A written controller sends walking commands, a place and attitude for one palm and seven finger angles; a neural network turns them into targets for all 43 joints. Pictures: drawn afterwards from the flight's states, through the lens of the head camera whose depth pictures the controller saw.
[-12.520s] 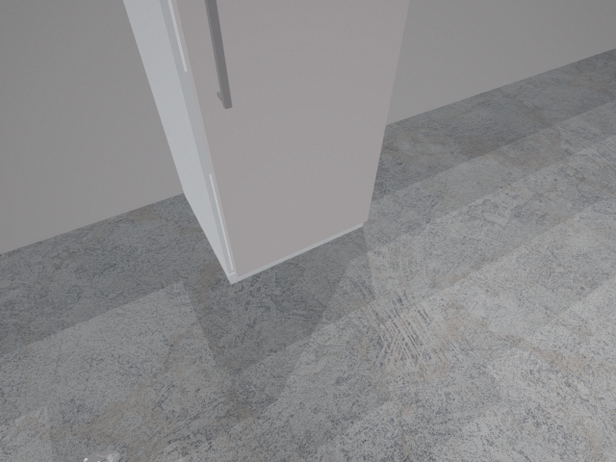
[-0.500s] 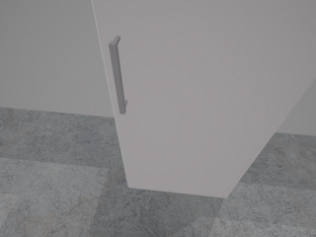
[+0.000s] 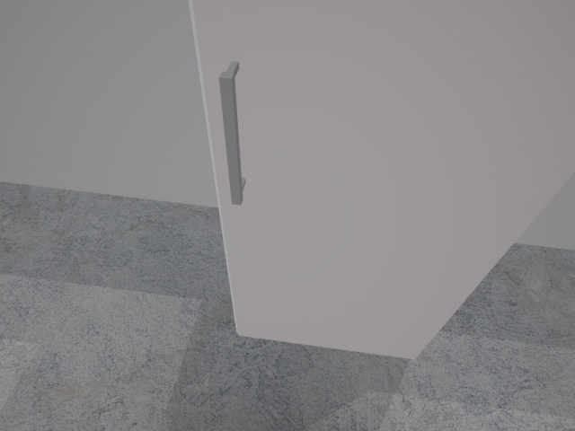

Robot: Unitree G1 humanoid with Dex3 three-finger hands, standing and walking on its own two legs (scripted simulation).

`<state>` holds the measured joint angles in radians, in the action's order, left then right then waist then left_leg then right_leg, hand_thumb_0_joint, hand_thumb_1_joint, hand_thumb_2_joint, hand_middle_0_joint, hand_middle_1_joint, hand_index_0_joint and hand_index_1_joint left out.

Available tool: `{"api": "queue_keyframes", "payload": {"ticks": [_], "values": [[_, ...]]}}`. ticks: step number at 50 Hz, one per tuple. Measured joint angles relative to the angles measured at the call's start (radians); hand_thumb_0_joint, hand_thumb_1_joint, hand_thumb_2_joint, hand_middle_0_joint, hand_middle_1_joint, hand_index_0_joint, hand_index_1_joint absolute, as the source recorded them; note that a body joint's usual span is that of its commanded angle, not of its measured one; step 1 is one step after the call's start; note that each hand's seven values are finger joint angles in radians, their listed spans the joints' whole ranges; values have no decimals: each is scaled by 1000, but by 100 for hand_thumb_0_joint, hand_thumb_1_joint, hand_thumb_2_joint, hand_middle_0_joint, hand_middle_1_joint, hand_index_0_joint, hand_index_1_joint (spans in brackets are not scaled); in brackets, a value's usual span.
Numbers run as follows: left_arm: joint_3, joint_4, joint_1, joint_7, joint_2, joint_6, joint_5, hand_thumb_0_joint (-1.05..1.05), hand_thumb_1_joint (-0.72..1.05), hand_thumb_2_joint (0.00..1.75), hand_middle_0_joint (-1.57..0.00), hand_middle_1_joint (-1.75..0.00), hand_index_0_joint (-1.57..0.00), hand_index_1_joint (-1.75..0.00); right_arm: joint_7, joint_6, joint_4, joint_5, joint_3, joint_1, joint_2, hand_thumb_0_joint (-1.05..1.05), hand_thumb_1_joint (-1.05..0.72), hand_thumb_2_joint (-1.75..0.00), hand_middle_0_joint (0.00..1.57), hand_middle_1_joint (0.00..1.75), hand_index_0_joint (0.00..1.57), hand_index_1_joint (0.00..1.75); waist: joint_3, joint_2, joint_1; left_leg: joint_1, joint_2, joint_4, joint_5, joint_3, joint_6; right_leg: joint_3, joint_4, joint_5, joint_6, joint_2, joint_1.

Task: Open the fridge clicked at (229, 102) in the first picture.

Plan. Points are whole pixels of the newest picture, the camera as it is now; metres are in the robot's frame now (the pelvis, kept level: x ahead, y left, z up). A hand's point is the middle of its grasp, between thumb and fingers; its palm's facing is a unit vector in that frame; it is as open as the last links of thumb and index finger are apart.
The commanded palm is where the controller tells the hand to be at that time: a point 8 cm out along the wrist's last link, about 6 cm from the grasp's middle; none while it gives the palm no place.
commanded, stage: look again from close up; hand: left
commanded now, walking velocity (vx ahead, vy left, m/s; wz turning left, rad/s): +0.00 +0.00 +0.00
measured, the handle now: (235, 141) +0.50 +0.13 +0.15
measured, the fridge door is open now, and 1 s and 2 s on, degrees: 0 0 0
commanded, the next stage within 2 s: raise the hand to about handle height in 1.38 s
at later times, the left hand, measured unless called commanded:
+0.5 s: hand out of the picture -0.02 +0.16 -0.18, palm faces +0.03 -0.99 -0.15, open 7.4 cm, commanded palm none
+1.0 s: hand out of the picture -0.01 +0.14 -0.18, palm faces +0.04 -0.99 -0.14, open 7.4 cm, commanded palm none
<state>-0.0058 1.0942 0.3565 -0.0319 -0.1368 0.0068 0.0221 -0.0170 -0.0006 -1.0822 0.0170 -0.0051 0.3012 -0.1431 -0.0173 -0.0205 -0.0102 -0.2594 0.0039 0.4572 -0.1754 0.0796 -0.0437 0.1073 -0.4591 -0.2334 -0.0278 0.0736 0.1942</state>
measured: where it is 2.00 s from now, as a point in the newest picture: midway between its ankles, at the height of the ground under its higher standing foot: outside the picture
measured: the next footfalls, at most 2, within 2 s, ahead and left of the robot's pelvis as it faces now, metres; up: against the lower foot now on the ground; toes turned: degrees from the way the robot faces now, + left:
none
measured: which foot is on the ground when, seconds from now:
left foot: down 0.00-1.00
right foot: down 0.00-1.00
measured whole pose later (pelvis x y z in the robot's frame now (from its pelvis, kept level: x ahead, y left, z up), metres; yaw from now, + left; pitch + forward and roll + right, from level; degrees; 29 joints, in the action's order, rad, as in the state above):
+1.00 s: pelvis +0.01 -0.01 +0.00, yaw +0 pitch -1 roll +0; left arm 0.00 1.10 0.35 -0.03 -0.12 0.01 0.02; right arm -0.02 0.00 -1.13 0.02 0.00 0.30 -0.12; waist -0.03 -0.02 -0.01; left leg -0.23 -0.01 0.43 -0.18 0.08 -0.03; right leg 0.11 -0.44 -0.24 -0.02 0.06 0.17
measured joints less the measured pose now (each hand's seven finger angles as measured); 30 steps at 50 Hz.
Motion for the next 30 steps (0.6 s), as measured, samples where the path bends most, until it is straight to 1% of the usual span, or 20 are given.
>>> {"api": "queue_keyframes", "payload": {"ticks": [30], "values": [[6, 5, -17, -3, 7, 4, -1, 0, 90, 90, -20, -30, -20, -30, -1, 0, -36, 0, 1, 6, 25, 1, -92, -90, 20, 30, 20, 30, -10, 3, 4, 18, -3, -24, 6, 4, 5, -4, 21, 5, 2, -5, -14]]}}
